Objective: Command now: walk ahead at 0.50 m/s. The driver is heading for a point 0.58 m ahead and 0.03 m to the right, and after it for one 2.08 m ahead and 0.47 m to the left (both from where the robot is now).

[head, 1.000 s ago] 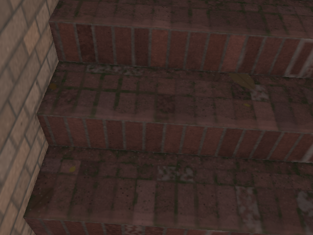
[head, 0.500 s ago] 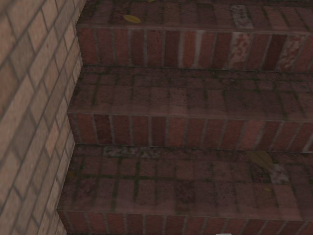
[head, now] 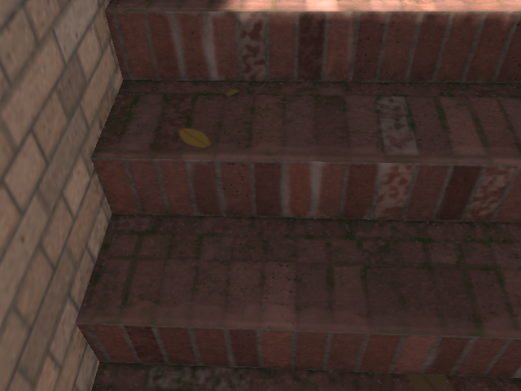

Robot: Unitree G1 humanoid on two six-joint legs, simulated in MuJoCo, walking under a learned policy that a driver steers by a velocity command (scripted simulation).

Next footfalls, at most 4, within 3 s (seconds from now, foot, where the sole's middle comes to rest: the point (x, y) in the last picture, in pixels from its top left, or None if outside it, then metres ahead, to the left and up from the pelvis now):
0.34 left None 0.35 0.15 -0.54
0.88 right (349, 284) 0.59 -0.11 -0.36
1.42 left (228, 120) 0.89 0.15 -0.19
1.98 right None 1.18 -0.03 -0.02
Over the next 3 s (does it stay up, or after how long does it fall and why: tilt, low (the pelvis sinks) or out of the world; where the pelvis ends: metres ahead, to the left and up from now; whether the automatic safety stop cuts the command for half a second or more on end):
stays up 1.45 0.24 0.92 its command is cut before an obstacle after 1.5 s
